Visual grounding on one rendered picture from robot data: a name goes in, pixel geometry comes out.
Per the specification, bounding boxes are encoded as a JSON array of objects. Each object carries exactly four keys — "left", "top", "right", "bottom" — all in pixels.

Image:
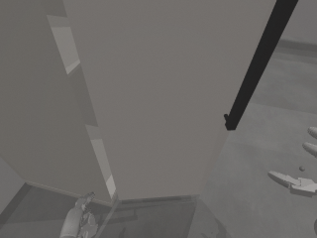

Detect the fridge door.
[{"left": 62, "top": 0, "right": 276, "bottom": 200}]

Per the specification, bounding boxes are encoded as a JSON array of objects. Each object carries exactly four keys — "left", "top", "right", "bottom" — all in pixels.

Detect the robot left hand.
[{"left": 59, "top": 191, "right": 98, "bottom": 238}]

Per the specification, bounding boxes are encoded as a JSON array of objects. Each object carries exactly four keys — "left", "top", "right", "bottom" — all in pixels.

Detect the handle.
[{"left": 224, "top": 0, "right": 298, "bottom": 131}]

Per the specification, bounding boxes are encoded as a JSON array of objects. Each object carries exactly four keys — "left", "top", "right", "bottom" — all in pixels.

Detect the robot right hand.
[{"left": 267, "top": 127, "right": 317, "bottom": 198}]

